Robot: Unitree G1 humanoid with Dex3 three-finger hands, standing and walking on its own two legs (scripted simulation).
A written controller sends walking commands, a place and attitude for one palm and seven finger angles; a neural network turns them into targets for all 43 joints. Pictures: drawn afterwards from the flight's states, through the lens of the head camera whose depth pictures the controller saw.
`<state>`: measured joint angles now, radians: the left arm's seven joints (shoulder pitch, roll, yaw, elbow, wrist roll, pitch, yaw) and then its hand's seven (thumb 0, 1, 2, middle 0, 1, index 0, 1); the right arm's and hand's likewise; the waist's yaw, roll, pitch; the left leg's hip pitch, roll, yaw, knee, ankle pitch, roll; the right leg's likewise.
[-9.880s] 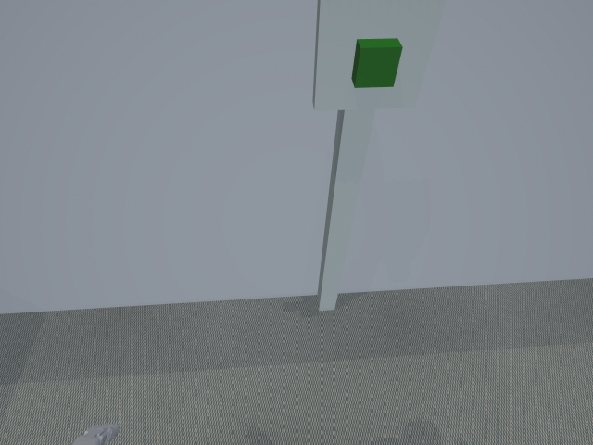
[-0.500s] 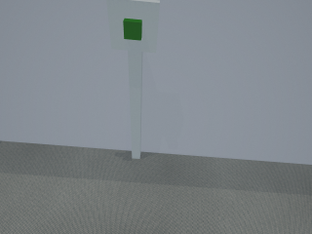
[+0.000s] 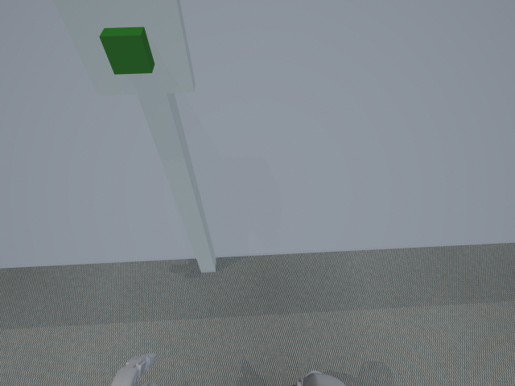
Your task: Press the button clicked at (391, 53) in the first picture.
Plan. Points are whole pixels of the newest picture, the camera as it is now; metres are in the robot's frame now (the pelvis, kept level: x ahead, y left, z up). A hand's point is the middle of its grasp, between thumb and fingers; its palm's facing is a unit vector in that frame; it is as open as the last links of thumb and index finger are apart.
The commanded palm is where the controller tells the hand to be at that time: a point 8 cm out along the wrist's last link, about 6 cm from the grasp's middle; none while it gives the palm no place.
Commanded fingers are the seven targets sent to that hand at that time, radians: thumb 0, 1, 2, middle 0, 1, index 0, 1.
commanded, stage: take the last steps up to it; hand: left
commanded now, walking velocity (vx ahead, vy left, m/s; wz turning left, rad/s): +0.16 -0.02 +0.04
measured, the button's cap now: (129, 50) +0.59 +0.22 +0.22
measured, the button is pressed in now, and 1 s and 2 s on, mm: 0 0 0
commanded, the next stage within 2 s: come to a stop and stand still in 0.04 s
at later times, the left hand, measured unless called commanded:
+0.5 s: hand out of the picture +0.06 +0.19 -0.16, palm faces +0.07 -0.98 -0.18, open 7.3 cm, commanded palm none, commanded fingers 0.00 0.90 0.90 -0.20 -0.30 -0.20 -0.30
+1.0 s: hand out of the picture +0.01 +0.14 -0.14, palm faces +0.09 -0.98 -0.19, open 7.3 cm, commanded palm none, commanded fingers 0.00 0.90 0.90 -0.20 -0.30 -0.20 -0.30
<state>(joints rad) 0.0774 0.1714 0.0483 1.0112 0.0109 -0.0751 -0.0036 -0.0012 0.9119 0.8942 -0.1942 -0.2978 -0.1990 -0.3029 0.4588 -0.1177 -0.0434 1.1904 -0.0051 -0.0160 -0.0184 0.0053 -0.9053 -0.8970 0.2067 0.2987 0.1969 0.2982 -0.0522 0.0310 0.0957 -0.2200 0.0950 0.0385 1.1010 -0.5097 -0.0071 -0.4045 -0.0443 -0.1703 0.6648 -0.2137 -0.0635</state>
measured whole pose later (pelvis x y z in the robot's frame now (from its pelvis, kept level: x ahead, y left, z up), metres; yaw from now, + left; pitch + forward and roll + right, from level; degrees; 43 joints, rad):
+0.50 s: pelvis +0.07 +0.02 +0.02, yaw -1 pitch -2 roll -1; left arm 0.28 0.16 0.04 1.06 0.02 0.04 0.03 0.00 0.91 0.89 -0.20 -0.30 -0.20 -0.30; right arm 0.08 -0.12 -0.03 1.00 -0.02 0.00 -0.03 -0.01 -0.92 -0.90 0.21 0.30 0.20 0.30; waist 0.04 -0.01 0.08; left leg -0.33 0.07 0.13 0.50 -0.14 0.04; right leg -0.35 -0.03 -0.05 0.92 -0.51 0.04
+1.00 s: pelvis +0.02 -0.02 +0.03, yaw +0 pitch +0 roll +1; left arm 0.31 0.11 0.02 1.10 0.02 -0.01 0.03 0.00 0.91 0.89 -0.20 -0.30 -0.20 -0.30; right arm 0.33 -0.21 -0.05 1.12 -0.01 0.04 -0.01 0.00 -0.91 -0.90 0.20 0.30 0.19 0.30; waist 0.03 0.02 0.01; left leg -0.25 0.04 0.05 0.60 -0.34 -0.04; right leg -0.22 -0.06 -0.09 0.45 -0.23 0.00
